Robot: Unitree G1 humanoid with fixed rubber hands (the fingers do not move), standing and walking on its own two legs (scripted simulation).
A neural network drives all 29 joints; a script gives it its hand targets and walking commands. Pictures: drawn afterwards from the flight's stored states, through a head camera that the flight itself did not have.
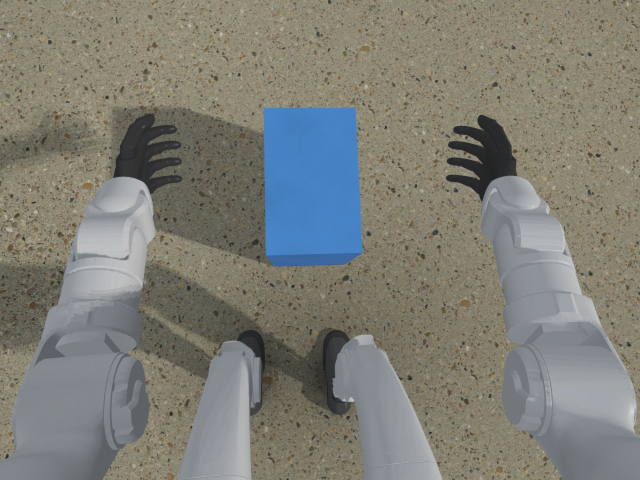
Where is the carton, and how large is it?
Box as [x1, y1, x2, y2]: [264, 108, 362, 266]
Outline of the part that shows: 264,108 265,235 267,257 274,266 343,264 362,252 355,108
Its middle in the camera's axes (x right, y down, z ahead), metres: -0.02 -0.11 +0.91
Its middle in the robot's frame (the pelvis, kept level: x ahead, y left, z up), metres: +0.54 -0.03 -0.53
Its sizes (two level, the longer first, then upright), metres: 0.299 0.187 0.290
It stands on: the floor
